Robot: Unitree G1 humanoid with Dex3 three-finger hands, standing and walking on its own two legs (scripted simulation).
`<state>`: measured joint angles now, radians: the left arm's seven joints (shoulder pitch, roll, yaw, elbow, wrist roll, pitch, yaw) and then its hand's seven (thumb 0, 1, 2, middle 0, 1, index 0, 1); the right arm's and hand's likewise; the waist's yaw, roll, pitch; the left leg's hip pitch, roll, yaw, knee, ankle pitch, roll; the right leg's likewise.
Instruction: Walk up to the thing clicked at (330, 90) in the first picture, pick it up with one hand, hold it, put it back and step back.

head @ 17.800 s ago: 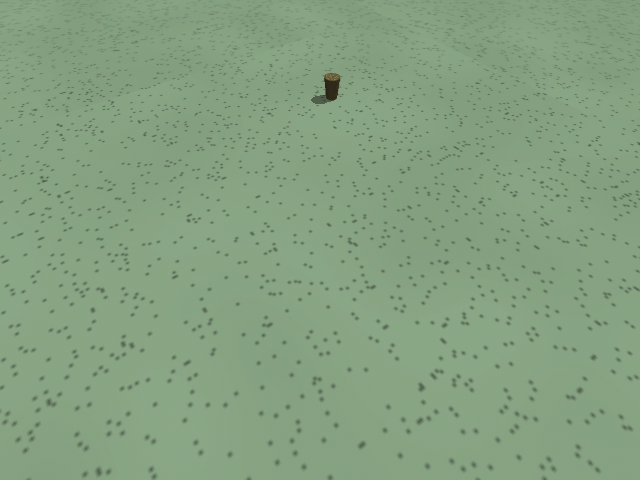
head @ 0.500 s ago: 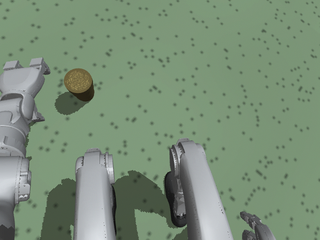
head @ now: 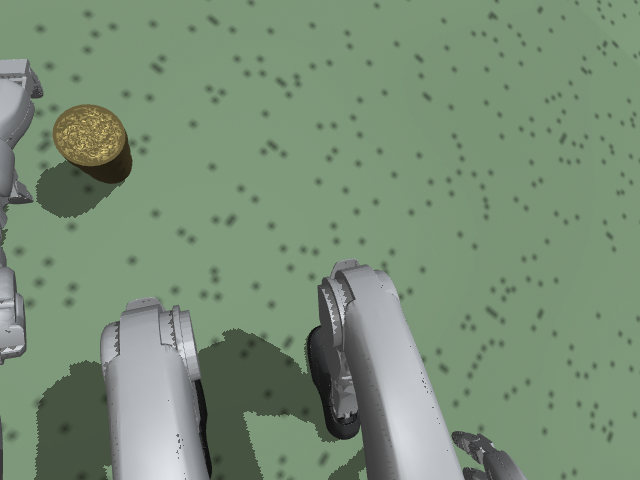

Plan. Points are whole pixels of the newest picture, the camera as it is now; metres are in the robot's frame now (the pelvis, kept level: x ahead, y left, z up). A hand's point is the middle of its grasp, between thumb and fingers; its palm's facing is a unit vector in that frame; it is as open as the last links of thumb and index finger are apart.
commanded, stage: rise first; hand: left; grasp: from the side
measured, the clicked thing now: (101, 151) +0.56 +0.22 -0.30
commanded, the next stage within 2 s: none
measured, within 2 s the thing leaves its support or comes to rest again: neither
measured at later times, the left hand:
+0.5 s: hand (19, 134) +0.53 +0.28 -0.16, palm faces -0.45 -0.05 -0.89, open 13.8 cm
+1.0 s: hand (25, 129) +0.54 +0.27 -0.17, palm faces -0.44 -0.05 -0.90, open 13.8 cm
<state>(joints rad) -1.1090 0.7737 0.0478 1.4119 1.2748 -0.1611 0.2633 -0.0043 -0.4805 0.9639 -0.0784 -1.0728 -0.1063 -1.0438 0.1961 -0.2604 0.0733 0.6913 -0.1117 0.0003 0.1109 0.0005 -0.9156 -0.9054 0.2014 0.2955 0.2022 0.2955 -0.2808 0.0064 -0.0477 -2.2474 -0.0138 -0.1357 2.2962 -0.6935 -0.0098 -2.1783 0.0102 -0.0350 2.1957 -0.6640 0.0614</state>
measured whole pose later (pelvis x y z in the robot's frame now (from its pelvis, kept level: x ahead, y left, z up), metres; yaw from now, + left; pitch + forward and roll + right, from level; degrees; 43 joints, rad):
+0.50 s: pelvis +0.00 +0.00 -0.02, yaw -1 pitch +36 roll -9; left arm -1.18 0.86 0.04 1.46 1.26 -0.15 0.24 0.00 -0.49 0.96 -0.08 -1.09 -0.11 -1.06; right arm 0.21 -0.29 0.14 0.65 -0.12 0.03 0.12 0.00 -0.91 -0.90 0.20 0.30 0.20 0.30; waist -0.33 0.00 -0.01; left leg -2.28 -0.01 -0.16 2.35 -0.70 -0.02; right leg -2.22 0.02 -0.05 2.24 -0.66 0.06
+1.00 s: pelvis +0.00 +0.00 -0.03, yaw -2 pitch +35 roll -10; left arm -1.22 0.89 0.01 1.48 1.26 -0.14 0.22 0.00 -0.48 0.94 -0.08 -1.09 -0.11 -1.06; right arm 0.21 -0.29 0.17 0.63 -0.11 0.05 0.11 0.00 -0.91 -0.90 0.20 0.30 0.20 0.30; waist -0.35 -0.01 0.00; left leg -2.33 -0.01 -0.17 2.39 -0.68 -0.02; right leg -2.25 0.03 -0.06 2.26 -0.64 0.06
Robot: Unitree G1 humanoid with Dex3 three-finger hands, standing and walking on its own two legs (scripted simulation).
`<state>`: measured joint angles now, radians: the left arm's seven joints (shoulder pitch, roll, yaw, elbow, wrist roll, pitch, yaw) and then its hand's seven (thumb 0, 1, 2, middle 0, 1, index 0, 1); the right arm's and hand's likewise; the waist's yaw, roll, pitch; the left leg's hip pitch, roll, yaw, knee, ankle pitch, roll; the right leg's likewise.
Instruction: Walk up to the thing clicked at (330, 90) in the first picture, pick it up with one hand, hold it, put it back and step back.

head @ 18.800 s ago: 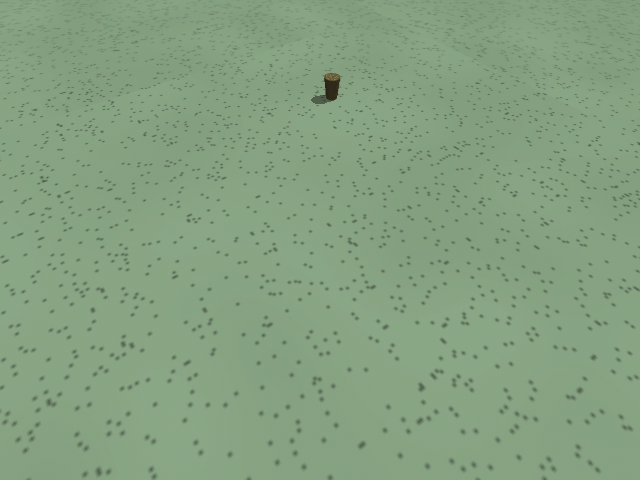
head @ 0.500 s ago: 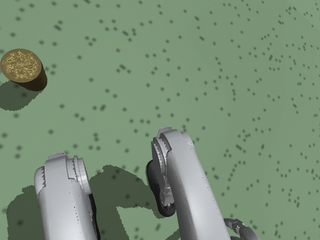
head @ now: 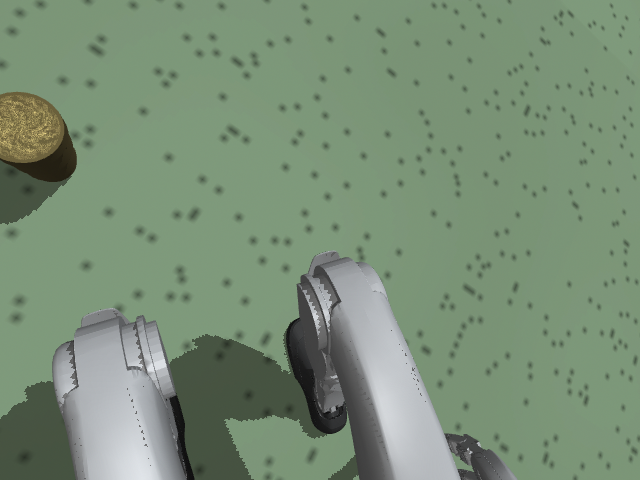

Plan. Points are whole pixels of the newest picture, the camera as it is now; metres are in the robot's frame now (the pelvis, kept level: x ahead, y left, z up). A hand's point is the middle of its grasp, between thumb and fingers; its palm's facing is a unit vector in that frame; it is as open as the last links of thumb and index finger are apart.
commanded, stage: rise first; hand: left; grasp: from the side
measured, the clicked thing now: (38, 146) +0.56 +0.25 -0.28
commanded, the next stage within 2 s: none
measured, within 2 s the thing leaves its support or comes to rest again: neither
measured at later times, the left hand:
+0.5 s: hand out of the picture +0.53 +0.30 -0.15, palm faces -0.44 -0.06 -0.90, open 13.8 cm
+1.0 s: hand out of the picture +0.54 +0.30 -0.15, palm faces -0.45 -0.06 -0.89, open 13.6 cm
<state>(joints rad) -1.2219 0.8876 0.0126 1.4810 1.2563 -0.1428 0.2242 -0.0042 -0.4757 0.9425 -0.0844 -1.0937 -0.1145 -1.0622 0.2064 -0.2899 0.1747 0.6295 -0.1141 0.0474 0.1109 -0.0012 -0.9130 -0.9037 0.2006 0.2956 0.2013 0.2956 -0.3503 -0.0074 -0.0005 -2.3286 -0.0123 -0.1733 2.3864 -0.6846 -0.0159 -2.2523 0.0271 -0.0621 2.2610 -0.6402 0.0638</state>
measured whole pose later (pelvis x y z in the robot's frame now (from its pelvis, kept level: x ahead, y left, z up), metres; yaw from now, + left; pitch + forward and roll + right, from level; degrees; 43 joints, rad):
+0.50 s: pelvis +0.00 +0.00 +0.00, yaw +0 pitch +35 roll -11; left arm -1.22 0.90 0.01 1.46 1.26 -0.13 0.22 0.00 -0.49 0.97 -0.09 -1.09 -0.11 -1.07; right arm 0.21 -0.29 0.19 0.62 -0.12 0.05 0.12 0.00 -0.91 -0.90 0.20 0.30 0.20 0.30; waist -0.36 -0.01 0.01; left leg -2.35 -0.01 -0.17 2.40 -0.68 -0.01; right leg -2.26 0.03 -0.06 2.27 -0.64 0.06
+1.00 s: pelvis +0.00 +0.00 -0.01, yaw -1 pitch +35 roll -11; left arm -1.22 0.91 0.01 1.46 1.25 -0.13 0.20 0.00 -0.49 1.02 -0.10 -1.10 -0.11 -1.09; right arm 0.20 -0.30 0.20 0.60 -0.12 0.05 0.11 0.00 -0.91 -0.90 0.20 0.30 0.20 0.30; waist -0.36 -0.01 0.02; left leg -2.35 -0.01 -0.18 2.41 -0.68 -0.01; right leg -2.27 0.03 -0.07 2.28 -0.63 0.07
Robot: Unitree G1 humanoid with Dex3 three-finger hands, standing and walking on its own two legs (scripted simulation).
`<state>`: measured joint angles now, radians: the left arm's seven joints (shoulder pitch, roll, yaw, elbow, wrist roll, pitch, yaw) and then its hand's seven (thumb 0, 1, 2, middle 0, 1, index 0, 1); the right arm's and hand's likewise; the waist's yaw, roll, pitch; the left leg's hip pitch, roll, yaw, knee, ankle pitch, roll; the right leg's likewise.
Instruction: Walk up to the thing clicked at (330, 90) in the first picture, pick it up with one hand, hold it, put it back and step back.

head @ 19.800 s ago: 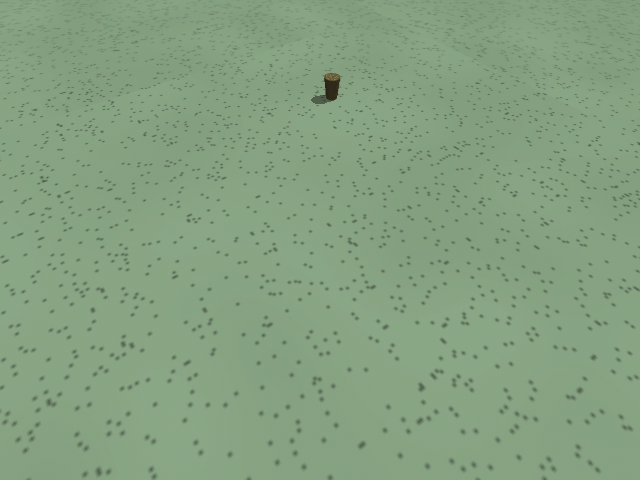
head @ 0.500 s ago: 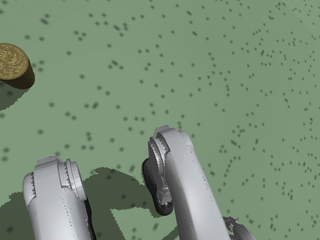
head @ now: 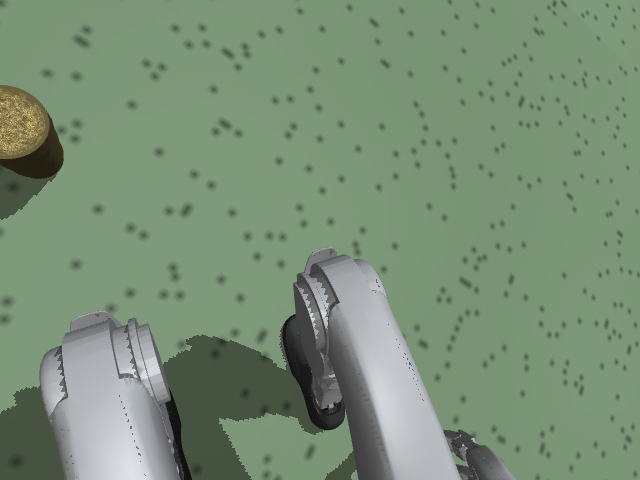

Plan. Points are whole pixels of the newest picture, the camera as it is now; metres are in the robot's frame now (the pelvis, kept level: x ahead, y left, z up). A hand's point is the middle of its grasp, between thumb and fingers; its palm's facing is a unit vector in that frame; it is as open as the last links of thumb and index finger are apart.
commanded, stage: rise first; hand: left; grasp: from the side
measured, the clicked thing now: (23, 141) +0.56 +0.25 -0.27
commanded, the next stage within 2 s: none
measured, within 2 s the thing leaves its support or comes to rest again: neither
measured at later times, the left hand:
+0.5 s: hand out of the picture +0.54 +0.30 -0.14, palm faces -0.43 -0.06 -0.90, open 13.8 cm
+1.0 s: hand out of the picture +0.54 +0.30 -0.14, palm faces -0.43 -0.06 -0.90, open 13.8 cm
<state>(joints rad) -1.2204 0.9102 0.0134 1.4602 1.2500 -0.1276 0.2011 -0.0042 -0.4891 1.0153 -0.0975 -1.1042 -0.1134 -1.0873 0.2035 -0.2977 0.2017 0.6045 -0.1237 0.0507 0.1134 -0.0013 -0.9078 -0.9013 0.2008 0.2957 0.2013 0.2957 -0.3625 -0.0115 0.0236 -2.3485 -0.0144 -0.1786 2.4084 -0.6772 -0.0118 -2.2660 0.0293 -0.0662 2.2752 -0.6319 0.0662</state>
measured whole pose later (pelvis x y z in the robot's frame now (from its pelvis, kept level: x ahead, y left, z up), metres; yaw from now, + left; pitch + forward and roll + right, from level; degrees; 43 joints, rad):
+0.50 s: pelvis +0.00 +0.00 +0.00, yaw +0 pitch +35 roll -11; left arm -1.23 0.91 0.00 1.45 1.25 -0.11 0.20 0.00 -0.51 1.03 -0.09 -1.10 -0.11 -1.09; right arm 0.22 -0.30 0.20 0.60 -0.12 0.06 0.11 0.00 -0.91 -0.90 0.20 0.30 0.20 0.30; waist -0.36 -0.01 0.01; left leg -2.35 -0.02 -0.18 2.41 -0.67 -0.01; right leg -2.27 0.03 -0.07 2.27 -0.63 0.06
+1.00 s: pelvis +0.00 +0.00 +0.00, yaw +0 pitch +35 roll -11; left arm -1.23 0.90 0.00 1.44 1.25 -0.11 0.19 0.00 -0.54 1.05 -0.10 -1.11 -0.10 -1.10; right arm 0.22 -0.30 0.20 0.59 -0.12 0.06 0.11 0.00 -0.91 -0.90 0.20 0.30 0.20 0.30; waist -0.36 -0.01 0.01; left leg -2.35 -0.02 -0.18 2.40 -0.67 -0.01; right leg -2.26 0.03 -0.07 2.26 -0.63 0.06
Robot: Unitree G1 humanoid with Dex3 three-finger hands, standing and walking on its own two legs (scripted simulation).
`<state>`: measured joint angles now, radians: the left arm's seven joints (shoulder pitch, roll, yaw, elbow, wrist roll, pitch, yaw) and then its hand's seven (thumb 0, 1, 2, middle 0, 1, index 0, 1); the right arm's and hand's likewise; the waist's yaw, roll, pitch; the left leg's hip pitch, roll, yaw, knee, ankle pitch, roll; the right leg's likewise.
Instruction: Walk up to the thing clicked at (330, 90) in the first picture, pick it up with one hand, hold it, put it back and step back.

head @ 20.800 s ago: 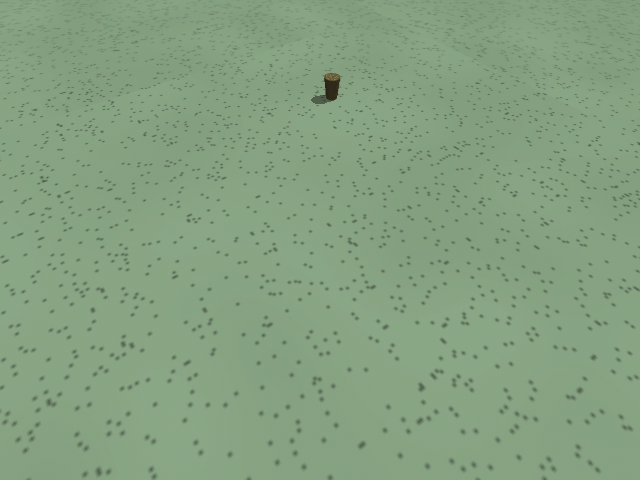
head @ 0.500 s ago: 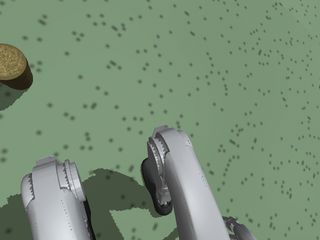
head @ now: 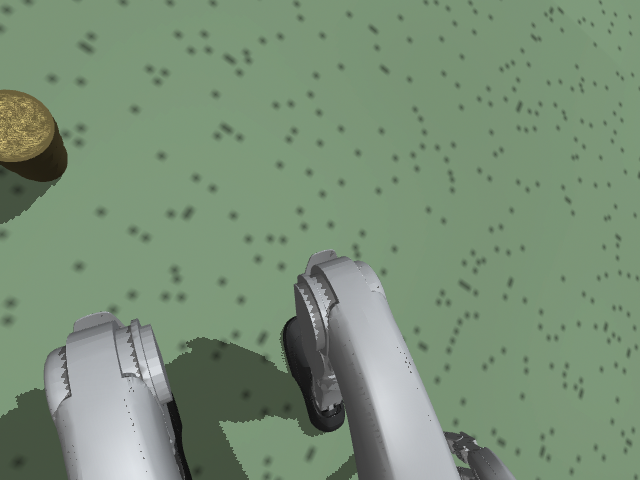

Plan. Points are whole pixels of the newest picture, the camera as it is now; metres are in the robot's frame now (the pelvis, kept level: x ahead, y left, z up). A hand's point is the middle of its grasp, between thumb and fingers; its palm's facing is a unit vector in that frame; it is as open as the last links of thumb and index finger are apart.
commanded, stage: rise first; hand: left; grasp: from the side
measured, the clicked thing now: (28, 145) +0.56 +0.25 -0.27
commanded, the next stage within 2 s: none
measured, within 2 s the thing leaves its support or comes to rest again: neither
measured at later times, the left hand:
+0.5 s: hand out of the picture +0.54 +0.30 -0.14, palm faces -0.43 -0.06 -0.90, open 14.1 cm
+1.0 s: hand out of the picture +0.54 +0.30 -0.14, palm faces -0.43 -0.07 -0.90, open 14.2 cm
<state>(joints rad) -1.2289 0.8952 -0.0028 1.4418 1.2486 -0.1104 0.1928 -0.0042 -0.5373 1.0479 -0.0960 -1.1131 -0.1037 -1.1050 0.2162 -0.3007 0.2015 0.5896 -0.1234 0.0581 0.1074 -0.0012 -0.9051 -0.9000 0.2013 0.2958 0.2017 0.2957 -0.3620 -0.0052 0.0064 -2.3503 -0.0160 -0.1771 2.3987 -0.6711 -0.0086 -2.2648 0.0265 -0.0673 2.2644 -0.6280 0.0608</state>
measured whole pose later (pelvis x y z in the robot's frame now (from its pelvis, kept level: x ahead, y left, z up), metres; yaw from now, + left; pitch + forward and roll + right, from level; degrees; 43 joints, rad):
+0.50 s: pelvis +0.00 +0.00 +0.00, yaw +0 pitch +35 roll -11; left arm -1.23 0.90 0.00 1.43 1.25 -0.11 0.18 0.00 -0.57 1.04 -0.09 -1.09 -0.09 -1.09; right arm 0.22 -0.30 0.20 0.59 -0.13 0.06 0.10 0.00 -0.90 -0.90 0.20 0.30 0.20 0.30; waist -0.36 -0.01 0.01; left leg -2.35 -0.02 -0.17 2.39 -0.67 -0.01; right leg -2.27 0.03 -0.07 2.26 -0.63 0.06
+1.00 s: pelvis +0.00 +0.00 +0.00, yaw +0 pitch +35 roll -11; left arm -1.24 0.90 0.00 1.44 1.25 -0.11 0.18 0.00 -0.58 1.02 -0.09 -1.08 -0.09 -1.08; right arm 0.22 -0.31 0.20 0.59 -0.13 0.06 0.10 0.00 -0.90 -0.90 0.20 0.30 0.20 0.30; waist -0.36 -0.01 0.02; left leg -2.36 -0.02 -0.18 2.40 -0.66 -0.01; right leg -2.27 0.03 -0.07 2.27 -0.62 0.06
